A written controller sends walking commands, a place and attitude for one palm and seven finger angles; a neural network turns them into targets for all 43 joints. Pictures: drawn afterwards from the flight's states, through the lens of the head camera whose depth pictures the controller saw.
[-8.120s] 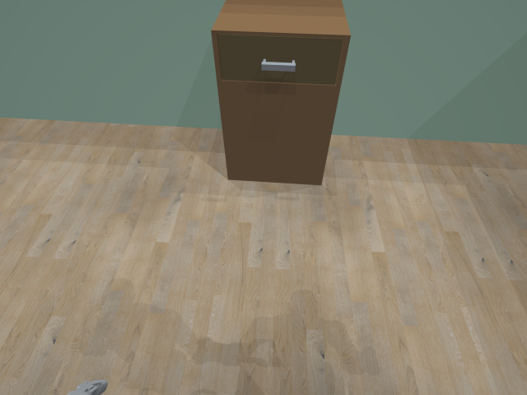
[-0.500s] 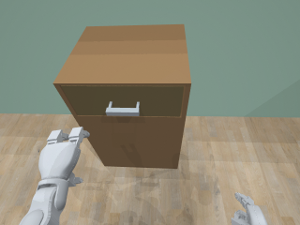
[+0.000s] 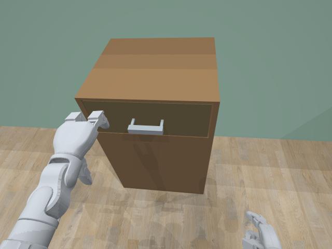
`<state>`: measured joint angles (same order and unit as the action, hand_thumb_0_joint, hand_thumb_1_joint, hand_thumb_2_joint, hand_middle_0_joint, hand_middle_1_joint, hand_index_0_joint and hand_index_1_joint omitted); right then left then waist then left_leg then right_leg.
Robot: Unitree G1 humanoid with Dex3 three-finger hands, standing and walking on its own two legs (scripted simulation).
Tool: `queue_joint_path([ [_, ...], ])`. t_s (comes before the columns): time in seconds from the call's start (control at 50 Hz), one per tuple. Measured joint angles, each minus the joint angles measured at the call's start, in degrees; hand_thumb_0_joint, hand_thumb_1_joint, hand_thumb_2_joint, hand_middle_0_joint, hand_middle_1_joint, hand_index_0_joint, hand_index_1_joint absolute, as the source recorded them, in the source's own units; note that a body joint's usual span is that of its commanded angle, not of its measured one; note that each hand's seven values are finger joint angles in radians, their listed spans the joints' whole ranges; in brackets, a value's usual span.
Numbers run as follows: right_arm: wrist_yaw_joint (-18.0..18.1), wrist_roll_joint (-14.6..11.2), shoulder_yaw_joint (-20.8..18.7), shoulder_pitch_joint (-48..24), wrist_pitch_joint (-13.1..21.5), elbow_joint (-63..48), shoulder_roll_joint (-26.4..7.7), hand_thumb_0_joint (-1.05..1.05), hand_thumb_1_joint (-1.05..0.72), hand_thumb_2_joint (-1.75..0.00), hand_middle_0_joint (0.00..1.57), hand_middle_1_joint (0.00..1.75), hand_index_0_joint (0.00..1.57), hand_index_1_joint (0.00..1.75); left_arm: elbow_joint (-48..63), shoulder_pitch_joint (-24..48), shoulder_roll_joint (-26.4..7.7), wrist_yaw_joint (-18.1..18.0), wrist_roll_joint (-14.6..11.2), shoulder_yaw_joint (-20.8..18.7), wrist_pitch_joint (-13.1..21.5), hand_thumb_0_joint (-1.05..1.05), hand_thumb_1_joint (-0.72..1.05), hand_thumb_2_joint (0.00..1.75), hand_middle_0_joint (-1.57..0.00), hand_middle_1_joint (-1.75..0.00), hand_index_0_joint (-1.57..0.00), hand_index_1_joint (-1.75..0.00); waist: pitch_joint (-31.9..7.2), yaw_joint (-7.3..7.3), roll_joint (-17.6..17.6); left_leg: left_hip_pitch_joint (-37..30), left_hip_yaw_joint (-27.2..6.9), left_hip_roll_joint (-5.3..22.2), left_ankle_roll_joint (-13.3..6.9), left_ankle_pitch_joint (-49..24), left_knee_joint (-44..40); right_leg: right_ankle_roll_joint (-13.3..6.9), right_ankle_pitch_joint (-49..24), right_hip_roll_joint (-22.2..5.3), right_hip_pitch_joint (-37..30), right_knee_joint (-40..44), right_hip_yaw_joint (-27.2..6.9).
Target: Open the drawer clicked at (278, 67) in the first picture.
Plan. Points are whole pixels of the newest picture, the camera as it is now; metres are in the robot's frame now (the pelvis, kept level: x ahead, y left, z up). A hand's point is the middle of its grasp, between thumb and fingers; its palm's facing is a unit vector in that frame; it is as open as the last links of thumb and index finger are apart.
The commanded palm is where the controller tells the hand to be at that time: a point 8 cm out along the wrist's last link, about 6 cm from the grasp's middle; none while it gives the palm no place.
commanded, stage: raise the hand with hooked fingers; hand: left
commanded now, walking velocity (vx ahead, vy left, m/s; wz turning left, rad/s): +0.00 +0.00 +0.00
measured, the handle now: (146, 125) +0.53 +0.17 -0.09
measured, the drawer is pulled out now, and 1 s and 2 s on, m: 0.00 0.00 0.00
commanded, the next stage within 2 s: move the hooked fingers above the handle in 0.32 s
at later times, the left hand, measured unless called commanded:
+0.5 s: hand (93, 153) +0.30 +0.23 +0.07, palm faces +0.03 -0.07 -1.00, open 13.8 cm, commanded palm +0.29 +0.23 +0.12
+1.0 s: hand (117, 143) +0.36 +0.20 +0.03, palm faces -0.02 -0.05 -1.00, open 13.8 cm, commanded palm +0.35 +0.20 +0.08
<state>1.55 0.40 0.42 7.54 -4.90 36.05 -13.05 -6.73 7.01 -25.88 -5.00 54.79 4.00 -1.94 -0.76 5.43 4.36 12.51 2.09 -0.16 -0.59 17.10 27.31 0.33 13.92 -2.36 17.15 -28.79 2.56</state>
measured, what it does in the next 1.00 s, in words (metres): stands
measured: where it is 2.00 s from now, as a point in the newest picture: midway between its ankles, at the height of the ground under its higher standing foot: outside the picture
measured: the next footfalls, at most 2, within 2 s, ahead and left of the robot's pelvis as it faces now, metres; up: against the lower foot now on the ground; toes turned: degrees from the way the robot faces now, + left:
none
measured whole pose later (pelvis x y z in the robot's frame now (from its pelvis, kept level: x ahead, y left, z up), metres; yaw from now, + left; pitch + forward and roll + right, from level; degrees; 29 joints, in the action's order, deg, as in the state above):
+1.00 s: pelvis -0.01 -0.01 -0.01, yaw -1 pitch +7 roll +1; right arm 1.7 -0.3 -3.1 13.1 -4.3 38.1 -14.6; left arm -28.2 20.4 -21.1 -12.8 59.3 7.4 -0.1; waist -2.9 1.9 3.0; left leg 20.9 2.8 0.2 -0.2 18.1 31.5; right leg -0.3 15.0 -2.1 26.1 -33.6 1.7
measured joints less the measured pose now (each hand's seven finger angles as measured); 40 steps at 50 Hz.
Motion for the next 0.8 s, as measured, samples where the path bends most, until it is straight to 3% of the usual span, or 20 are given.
queue_joint_path([
  [0.12, -0.53, -0.09, -1.16, 1.71, -0.38, -0.14, -1.48, 0.01, -0.9, -0.9, 0.2, 0.3, 0.2, 0.3, 0.68, -1.47, 0.17, 1.03, -0.47, -1.02, 1.3, -0.01, -0.49, 0.3, -0.31, -1.2, -0.32, -1.2, 0.26, -0.65, -0.07, 0.27, 0.6, 0.02, -0.05, -0.51, -0.82, 0.05, -0.58, 0.1, 0.64, 0.52, -0.6],
  [0.24, -0.44, -0.23, -2.36, 2.65, -0.09, 0.4, -2.28, 0.01, -0.9, -0.9, 0.2, 0.3, 0.2, 0.3, 1.61, -3.29, 0.53, -1.91, 0.17, -0.8, 3.29, -0.01, -0.49, 0.3, -0.32, -1.2, -0.32, -1.2, 0.41, -0.64, -0.31, 0.77, 0.72, -0.05, -0.04, -0.66, -0.77, 0.0, -0.63, 0.04, 1.3, 0.22, -0.74],
  [0.34, -0.37, -0.54, -2.49, 2.19, 0.08, 0.95, -1.98, 0.02, -0.9, -0.9, 0.2, 0.3, 0.2, 0.3, 0.42, -2.58, 0.54, -3.69, 0.59, -0.66, 1.99, -0.01, -0.49, 0.3, -0.32, -1.2, -0.32, -1.2, 0.33, -0.5, -0.4, 0.85, 0.63, -0.03, 0.07, -0.89, -0.84, -0.14, -0.71, 0.06, 1.43, 0.09, -0.66],
  [0.46, -0.14, -0.77, -1.73, 1.02, 0.22, 0.6, -1.35, 0.02, -0.9, -0.9, 0.2, 0.3, 0.2, 0.3, -0.63, -1.52, 0.86, -2.71, 0.16, 0.18, 0.19, -0.01, -0.49, 0.3, -0.32, -1.2, -0.32, -1.21, 0.14, -0.55, -0.08, 0.36, 0.51, 0.02, 0.16, -1.18, -1.17, -0.25, -0.88, 0.11, 0.95, 0.31, -0.54],
  [0.58, 0.19, -0.65, -1.13, 0.28, 0.91, 0.24, -0.76, 0.01, -0.9, -0.9, 0.2, 0.3, 0.2, 0.3, -5.42, 2.72, 2.21, -2.07, 1.4, 2.83, 1.05, -0.01, -0.49, 0.3, -0.32, -1.2, -0.32, -1.21, 0.03, -0.33, -0.49, 1.54, 0.05, -0.04, 0.3, -1.21, -0.39, -0.42, -0.72, -0.02, 1.96, -0.49, -0.11],
  [0.68, 0.37, -0.55, -1.19, 0.44, 1.35, 0.43, -0.25, 0.01, -0.9, -0.9, 0.2, 0.3, 0.2, 0.3, -10.16, 6.49, 3.22, -3.88, 2.83, 3.81, 2.6, -0.01, -0.49, 0.3, -0.32, -1.2, -0.32, -1.21, -0.35, -0.76, -1.05, 3.19, -0.04, 0.09, 0.45, -0.82, 0.78, -0.6, -0.38, 0.06, 3.56, -1.54, -0.04],
  [0.8, 0.51, -0.7, -1.67, 1.8, 1.21, 1.11, -0.32, 0.01, -0.9, -0.9, 0.2, 0.3, 0.2, 0.3, -16.55, 10.87, 3.8, -6.05, 3.86, 3.57, 1.94, -0.01, -0.49, 0.3, -0.32, -1.2, -0.32, -1.21, -1.03, -1.86, -1.38, 5.3, 0.17, 0.28, 0.52, -0.25, 2.06, -0.69, 0.03, 0.23, 5.75, -2.73, -0.27],
])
